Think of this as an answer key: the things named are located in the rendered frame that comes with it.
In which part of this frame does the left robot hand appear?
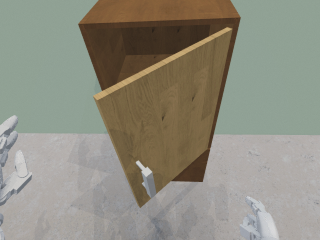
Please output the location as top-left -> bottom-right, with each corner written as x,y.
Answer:
0,115 -> 32,206

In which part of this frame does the right robot hand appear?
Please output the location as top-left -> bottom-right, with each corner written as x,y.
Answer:
239,196 -> 280,240

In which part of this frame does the handle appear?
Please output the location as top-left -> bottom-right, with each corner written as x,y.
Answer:
135,161 -> 157,199

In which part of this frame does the cupboard door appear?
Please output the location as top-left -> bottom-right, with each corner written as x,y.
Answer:
93,27 -> 233,208

